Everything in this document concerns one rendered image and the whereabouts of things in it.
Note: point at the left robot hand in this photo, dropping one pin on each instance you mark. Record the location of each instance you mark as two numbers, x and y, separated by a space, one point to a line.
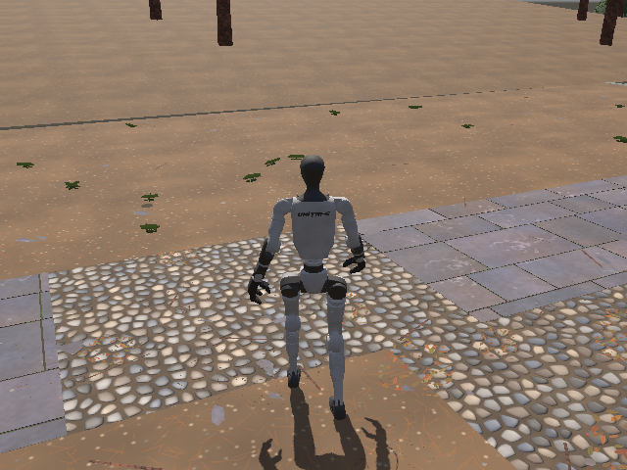
253 290

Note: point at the robot right upper arm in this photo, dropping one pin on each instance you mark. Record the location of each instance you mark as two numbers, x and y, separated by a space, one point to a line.
348 218

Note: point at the left robot forearm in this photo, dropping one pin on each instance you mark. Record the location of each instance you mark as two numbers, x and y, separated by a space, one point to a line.
262 264

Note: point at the robot left upper arm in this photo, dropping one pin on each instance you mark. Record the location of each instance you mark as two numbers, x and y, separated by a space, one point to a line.
281 208

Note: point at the robot right foot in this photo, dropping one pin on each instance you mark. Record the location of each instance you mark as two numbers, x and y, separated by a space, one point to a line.
338 411

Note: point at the right robot hand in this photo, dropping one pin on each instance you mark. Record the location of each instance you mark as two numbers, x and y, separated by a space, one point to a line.
361 265

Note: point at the right robot forearm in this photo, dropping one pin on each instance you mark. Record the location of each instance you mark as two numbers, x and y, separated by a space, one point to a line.
358 252

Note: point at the robot left shin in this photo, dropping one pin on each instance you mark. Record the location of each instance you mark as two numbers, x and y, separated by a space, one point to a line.
292 346

